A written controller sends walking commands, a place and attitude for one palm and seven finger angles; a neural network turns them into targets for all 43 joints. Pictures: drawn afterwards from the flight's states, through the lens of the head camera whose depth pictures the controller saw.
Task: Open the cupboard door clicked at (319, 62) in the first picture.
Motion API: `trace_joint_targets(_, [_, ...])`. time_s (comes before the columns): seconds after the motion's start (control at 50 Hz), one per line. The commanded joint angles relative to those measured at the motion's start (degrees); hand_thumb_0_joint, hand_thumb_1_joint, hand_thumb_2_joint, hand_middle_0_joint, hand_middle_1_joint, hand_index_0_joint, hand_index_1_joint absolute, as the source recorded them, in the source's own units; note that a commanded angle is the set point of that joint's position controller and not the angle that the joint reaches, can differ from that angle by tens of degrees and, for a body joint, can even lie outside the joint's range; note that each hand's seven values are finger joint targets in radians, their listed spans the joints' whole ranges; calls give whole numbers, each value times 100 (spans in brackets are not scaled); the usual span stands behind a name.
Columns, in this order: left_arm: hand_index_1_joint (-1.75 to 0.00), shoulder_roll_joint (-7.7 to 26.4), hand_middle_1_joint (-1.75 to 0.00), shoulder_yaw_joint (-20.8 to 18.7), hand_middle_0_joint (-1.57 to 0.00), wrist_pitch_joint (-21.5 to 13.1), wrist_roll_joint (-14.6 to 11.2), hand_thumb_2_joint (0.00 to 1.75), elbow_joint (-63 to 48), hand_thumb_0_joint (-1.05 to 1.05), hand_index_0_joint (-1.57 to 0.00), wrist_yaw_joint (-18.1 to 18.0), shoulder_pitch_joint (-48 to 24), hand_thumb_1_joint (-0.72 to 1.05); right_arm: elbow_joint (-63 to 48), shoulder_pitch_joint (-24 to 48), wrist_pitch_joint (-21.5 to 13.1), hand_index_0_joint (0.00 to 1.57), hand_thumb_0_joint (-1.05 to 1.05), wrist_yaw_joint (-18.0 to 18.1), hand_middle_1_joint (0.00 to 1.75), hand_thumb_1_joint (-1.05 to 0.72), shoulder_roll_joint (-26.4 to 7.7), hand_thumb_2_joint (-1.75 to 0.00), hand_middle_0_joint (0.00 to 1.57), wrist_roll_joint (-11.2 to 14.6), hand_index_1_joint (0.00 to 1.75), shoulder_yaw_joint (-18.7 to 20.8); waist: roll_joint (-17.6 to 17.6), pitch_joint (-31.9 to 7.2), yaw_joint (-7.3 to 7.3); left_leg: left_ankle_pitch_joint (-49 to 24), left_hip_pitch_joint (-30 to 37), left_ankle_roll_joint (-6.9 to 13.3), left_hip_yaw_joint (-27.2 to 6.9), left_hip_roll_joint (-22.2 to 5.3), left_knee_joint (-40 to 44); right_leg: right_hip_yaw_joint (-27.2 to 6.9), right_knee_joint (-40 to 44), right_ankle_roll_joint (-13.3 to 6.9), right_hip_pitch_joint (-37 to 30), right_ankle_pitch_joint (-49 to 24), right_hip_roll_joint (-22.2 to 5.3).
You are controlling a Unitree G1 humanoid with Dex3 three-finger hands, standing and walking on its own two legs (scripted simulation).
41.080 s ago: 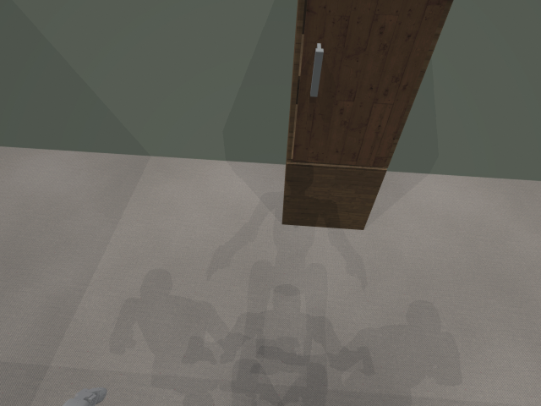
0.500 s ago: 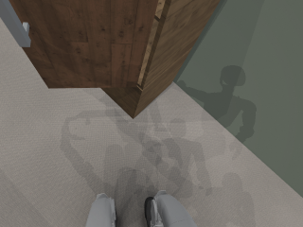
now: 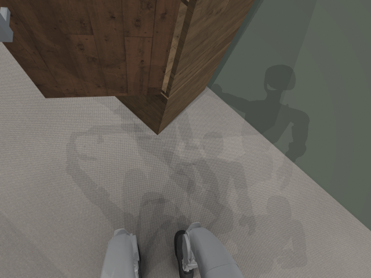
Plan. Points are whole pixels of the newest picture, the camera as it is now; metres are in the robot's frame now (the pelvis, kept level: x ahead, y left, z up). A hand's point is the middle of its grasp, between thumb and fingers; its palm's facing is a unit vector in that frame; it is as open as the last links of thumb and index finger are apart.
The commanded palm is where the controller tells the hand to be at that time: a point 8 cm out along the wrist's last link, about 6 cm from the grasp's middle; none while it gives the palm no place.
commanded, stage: slide the fingers in behind the handle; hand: left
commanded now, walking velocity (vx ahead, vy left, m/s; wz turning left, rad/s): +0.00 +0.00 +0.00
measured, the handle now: out of the picture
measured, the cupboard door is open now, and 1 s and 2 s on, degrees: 50 50 50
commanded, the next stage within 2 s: move the hooked fingers beside the handle in 1.60 s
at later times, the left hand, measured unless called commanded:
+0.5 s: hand out of the picture +0.54 +0.31 +0.10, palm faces +0.07 -1.00 +0.00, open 14.1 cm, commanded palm +0.53 +0.32 +0.10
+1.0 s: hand out of the picture +0.53 +0.29 +0.10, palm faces +0.10 -0.99 +0.02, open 14.9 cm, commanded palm +0.53 +0.29 +0.10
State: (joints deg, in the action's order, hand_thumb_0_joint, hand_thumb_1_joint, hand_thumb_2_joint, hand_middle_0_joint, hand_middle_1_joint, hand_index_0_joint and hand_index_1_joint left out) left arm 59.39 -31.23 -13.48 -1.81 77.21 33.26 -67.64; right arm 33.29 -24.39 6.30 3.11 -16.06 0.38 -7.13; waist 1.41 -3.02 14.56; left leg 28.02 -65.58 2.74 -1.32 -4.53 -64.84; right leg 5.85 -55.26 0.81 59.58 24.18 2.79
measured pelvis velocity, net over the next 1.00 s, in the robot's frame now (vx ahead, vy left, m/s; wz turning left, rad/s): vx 0.01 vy -0.01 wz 0.04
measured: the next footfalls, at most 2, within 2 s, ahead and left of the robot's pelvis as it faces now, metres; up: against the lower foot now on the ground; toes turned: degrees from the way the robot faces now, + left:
none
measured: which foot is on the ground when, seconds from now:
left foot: down 0.00-1.00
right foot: down 0.00-1.00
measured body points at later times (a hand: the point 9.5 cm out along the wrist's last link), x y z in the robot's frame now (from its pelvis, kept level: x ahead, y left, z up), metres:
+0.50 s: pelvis +0.01 +0.00 +0.01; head +0.18 +0.05 +0.42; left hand +0.53 +0.36 +0.11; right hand -0.02 -0.27 -0.07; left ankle +0.01 +0.08 -0.65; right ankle +0.01 -0.14 -0.65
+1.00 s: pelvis +0.01 -0.01 +0.02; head +0.17 +0.05 +0.43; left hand +0.52 +0.35 +0.11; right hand +0.00 -0.28 -0.07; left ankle +0.01 +0.08 -0.65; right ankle +0.01 -0.14 -0.65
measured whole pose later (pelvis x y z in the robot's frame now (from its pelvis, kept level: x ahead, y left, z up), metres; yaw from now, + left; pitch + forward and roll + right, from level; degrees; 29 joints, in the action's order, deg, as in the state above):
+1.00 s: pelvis +0.01 -0.01 +0.02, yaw +2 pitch +25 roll -6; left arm 44.8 -25.3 -16.5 -6.9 72.5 23.1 -60.0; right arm 36.5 -24.0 5.4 1.2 -15.6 -0.5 -3.9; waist 1.0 -4.6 11.4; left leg 27.1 -57.8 1.9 -1.7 -3.5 -59.8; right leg 6.1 -51.3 0.2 52.0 24.2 2.1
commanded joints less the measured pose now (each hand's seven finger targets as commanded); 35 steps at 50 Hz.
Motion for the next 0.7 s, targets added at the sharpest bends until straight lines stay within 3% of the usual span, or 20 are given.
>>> trace_joint_targets(0.0, [-120, 1638, -120, -173, -30, -301, -167, 30, -1250, 0, -30, -38, -2117, -50, -53, -1424, -22, 20, 0, 75, 30, -90, -1364, -90, 20, -63, 30, 474, 1896, -3285, 6, -3652, 3889, -176, -653, 18, 625, -53, 449, -171, -368, -1553, 247])
trace_joint_targets(0.02, [-120, 1552, -120, -119, -30, -289, -168, 30, -1355, 0, -30, -55, -2129, -50, -73, -1399, -22, 20, 0, 54, 30, -90, -1352, -90, 20, -54, 30, 485, 2065, -3362, -11, -3684, 3974, -183, -611, 14, 623, -77, 474, -157, -341, -1588, 244])
trace_joint_targets(0.12, [-120, 1561, -120, -322, -30, -350, -209, 30, -1613, 0, -30, -181, -1800, -50, -88, -1442, -3, 20, 0, -26, 30, -90, -1337, -90, 20, -89, 30, 547, 2020, -3472, -159, -4030, 4183, -240, -627, 10, 704, -55, 518, -177, -549, -1732, 266])
trace_joint_targets(0.18, [-120, 1100, -120, -26, -30, -309, -209, 30, -1543, 0, -30, -282, -1862, -50, -82, -1399, 10, 20, 0, -63, 30, -90, -1318, -90, 20, -85, 30, 575, 1859, -3094, -37, -3653, 4071, -209, -613, 19, 792, -47, 599, -162, -427, -1569, 270])
trace_joint_targets(0.2, [-120, 1147, -120, -110, -30, -333, -227, 30, -1538, 0, -30, -319, -1801, -50, -93, -1410, 6, 20, 0, -59, 30, -90, -1311, -90, 20, -85, 30, 573, 1879, -3081, -83, -3730, 4089, -212, -621, 23, 804, -40, 587, -189, -440, -1570, 272])
trace_joint_targets(0.24, [-120, 1178, -120, -163, -30, -384, -231, 30, -1735, 0, -30, -386, -1812, -50, -82, -1433, 10, 20, 0, -67, 30, -90, -1313, -90, 20, -103, 30, 603, 1932, -3326, -107, -3917, 4238, -229, -608, 22, 806, -69, 603, -173, -590, -1729, 262])
trace_joint_targets(0.28, [-120, 967, -120, -43, -30, -392, -251, 30, -1625, 0, -30, -428, -1746, -50, -75, -1391, 5, 20, 0, -86, 30, -90, -1305, -90, 20, -103, 30, 608, 1793, -3123, -60, -3727, 4106, -208, -563, 35, 825, -82, 639, -169, -581, -1702, 262])
trace_joint_targets(0.36, [-120, 869, -120, 5, -30, -460, -258, 30, -1572, 0, -30, -505, -1708, -50, -74, -1354, 2, 20, 0, -83, 30, -90, -1301, -90, 20, -93, 30, 621, 1683, -3031, -65, -3538, 4012, -191, -524, 60, 873, -100, 666, -170, -682, -1688, 249])
trace_joint_targets(0.4, [-120, 709, -120, 106, -30, -524, -270, 30, -1647, 0, -30, -532, -1799, -50, -58, -1355, -8, 20, 0, -81, 30, -90, -1277, -90, 20, -95, 30, 621, 1754, -3048, -56, -3634, 4084, -194, -545, 65, 872, -103, 643, -194, -661, -1712, 249])
trace_joint_targets(0.44, [-120, 767, -120, 51, -30, -545, -290, 30, -1619, 0, -30, -535, -1788, -50, -24, -1357, -10, 20, 0, -80, 30, -90, -1291, -90, 20, -98, 30, 631, 1692, -3143, -67, -3622, 4090, -196, -539, 63, 863, -117, 651, -181, -755, -1761, 243])
trace_joint_targets(0.48, [-120, 432, -120, 281, -30, -545, -324, 30, -1611, 0, -30, -517, -1790, -50, -4, -1322, -24, 20, 0, -89, 30, -90, -1265, -90, 20, -95, 30, 638, 1739, -3081, -28, -3533, 4106, -189, -519, 76, 887, -117, 677, -184, -709, -1735, 240])
trace_joint_targets(0.52, [-120, 528, -120, 159, -30, -607, -374, 30, -1743, 0, -30, -521, -1845, -50, 38, -1340, -25, 20, 0, -77, 30, -90, -1284, -90, 20, -98, 30, 664, 1717, -3255, -48, -3702, 4254, -200, -546, 67, 868, -128, 683, -182, -745, -1806, 236])
trace_joint_targets(0.56, [-120, 393, -120, 285, -30, -595, -381, 30, -1646, 0, -30, -520, -1857, -50, 60, -1310, -28, 20, 0, -65, 30, -90, -1269, -90, 20, -92, 30, 651, 1600, -3075, 12, -3546, 4096, -174, -512, 80, 882, -140, 693, -177, -777, -1825, 232])
trace_joint_targets(0.58, [-120, 336, -120, 314, -30, -610, -387, 30, -1707, 0, -30, -524, -1913, -50, 67, -1311, -39, 20, 0, -74, 30, -90, -1255, -90, 20, -96, 30, 659, 1603, -3121, -7, -3511, 4086, -161, -503, 93, 881, -146, 694, -176, -841, -1848, 235])
trace_joint_targets(0.6, [-120, 238, -120, 356, -30, -654, -422, 30, -1836, 0, -30, -526, -1943, -50, 66, -1322, -53, 20, 0, -75, 30, -90, -1237, -90, 20, -100, 30, 662, 1843, -3203, -30, -3748, 4260, -186, -522, 88, 873, -145, 671, -205, -789, -1897, 230])
trace_joint_targets(0.62, [-120, 318, -120, 272, -30, -658, -416, 30, -1861, 0, -30, -545, -1871, -50, 97, -1333, -49, 20, 0, -87, 30, -90, -1252, -90, 20, -108, 30, 675, 1851, -3341, -69, -3867, 4415, -215, -560, 68, 874, -138, 687, -196, -755, -1882, 232])
trace_joint_targets(0.68, [-120, -115, -120, 518, -30, -668, -469, 30, -1925, 0, -30, -566, -1837, -50, 150, -1300, -57, 20, 0, -115, 30, -90, -1212, -90, 20, -123, 30, 709, 1825, -3242, -19, -3893, 4500, -215, -546, 67, 882, -135, 742, -191, -716, -1904, 232])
